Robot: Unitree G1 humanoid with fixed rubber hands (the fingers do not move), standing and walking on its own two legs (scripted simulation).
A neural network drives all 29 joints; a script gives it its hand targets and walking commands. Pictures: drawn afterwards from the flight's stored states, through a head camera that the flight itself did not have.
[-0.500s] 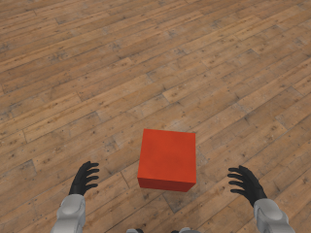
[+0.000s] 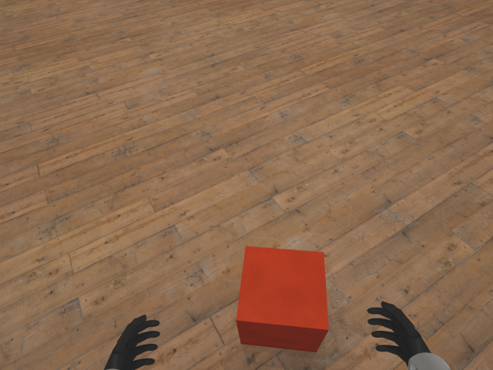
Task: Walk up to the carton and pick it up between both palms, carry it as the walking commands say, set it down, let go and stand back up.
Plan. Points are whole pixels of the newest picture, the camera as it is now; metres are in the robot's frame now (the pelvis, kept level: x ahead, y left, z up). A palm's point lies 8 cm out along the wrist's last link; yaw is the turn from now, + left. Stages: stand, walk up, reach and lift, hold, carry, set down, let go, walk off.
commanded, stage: let go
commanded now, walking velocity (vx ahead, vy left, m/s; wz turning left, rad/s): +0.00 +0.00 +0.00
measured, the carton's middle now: (281, 299) +0.47 -0.07 -0.64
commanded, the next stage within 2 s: stand in 0.12 s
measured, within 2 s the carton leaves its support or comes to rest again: neither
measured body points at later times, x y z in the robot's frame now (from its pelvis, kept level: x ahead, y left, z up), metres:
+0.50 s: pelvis +0.06 -0.02 -0.01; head +0.05 -0.03 +0.44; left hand +0.16 +0.24 -0.12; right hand +0.16 -0.29 -0.11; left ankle +0.01 +0.09 -0.74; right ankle -0.01 -0.12 -0.74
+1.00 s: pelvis +0.06 -0.03 -0.01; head +0.05 -0.04 +0.44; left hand +0.10 +0.22 -0.14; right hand +0.07 -0.29 -0.15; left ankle +0.01 +0.09 -0.74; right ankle -0.01 -0.12 -0.74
